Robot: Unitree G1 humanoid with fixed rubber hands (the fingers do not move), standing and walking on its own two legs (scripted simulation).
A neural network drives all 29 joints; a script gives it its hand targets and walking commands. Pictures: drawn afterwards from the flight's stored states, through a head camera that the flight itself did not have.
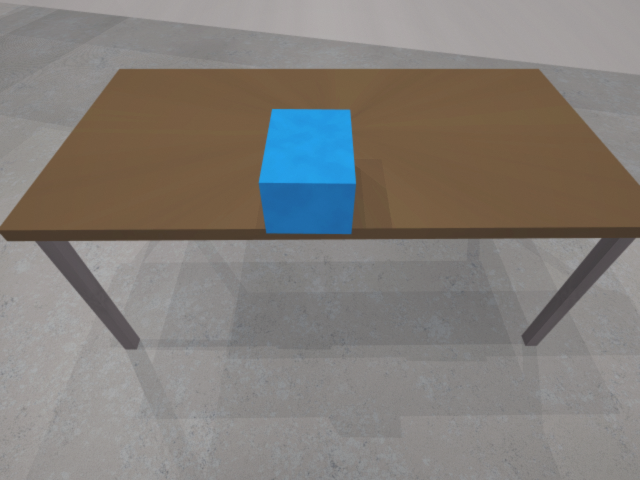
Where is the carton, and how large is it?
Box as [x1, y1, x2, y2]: [259, 109, 355, 233]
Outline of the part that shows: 272,109 259,178 259,187 266,232 350,233 355,189 355,177 349,110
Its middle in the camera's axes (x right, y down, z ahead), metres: -0.03 -0.17 +0.88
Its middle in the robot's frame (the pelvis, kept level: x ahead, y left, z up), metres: +0.77 +0.04 -0.07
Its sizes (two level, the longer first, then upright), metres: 0.275 0.187 0.142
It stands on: a table, 0.64 m high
